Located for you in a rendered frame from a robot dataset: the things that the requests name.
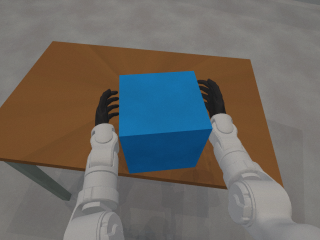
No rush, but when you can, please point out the left robot hand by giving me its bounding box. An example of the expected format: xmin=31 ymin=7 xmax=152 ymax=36
xmin=95 ymin=89 xmax=119 ymax=126

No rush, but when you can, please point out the right robot hand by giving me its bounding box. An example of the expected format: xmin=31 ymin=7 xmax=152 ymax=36
xmin=197 ymin=78 xmax=226 ymax=119

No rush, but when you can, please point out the carton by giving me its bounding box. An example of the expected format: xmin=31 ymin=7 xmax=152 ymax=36
xmin=119 ymin=71 xmax=213 ymax=174

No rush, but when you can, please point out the robot right upper arm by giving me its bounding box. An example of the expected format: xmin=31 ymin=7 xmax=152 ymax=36
xmin=228 ymin=180 xmax=320 ymax=240

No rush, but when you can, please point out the robot left upper arm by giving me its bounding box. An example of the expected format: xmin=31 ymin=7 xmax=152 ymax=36
xmin=63 ymin=210 xmax=125 ymax=240

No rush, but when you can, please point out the robot left forearm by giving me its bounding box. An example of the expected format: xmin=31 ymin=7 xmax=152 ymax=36
xmin=63 ymin=123 xmax=120 ymax=240

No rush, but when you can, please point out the robot right forearm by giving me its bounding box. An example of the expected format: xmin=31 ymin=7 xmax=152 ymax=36
xmin=208 ymin=113 xmax=292 ymax=215

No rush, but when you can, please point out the table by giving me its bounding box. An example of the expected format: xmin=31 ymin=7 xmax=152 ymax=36
xmin=0 ymin=41 xmax=284 ymax=201

